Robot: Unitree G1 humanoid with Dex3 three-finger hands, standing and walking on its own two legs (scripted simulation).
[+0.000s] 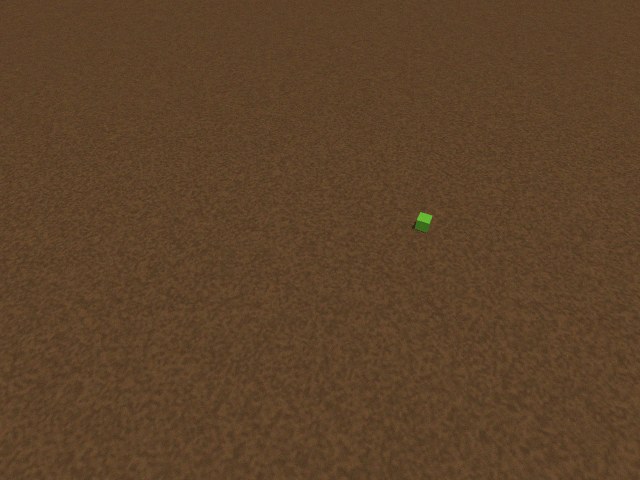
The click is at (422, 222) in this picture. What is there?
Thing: cube
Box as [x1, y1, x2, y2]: [415, 212, 432, 232]
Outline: 420,212 416,221 415,228 426,232 432,216
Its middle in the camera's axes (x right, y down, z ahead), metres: +0.45 -0.07 +1.72
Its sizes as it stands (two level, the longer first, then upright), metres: 0.055 0.055 0.055
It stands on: the floor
